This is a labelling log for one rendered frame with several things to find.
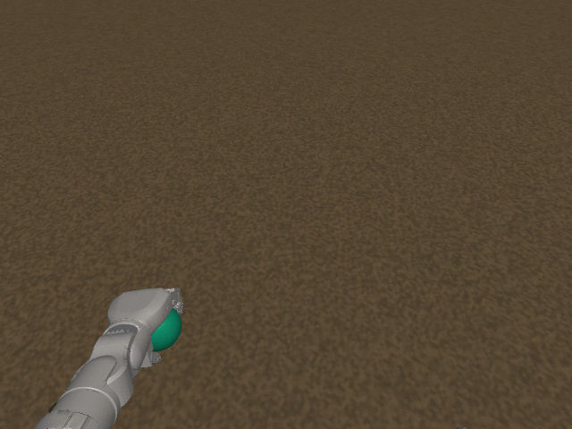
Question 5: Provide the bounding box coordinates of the left robot arm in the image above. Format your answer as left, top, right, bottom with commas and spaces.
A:
33, 319, 151, 429

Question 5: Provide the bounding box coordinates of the left robot hand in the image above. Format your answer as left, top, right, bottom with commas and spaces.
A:
107, 288, 183, 368

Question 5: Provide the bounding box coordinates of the ball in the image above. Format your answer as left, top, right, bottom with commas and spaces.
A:
151, 308, 181, 352

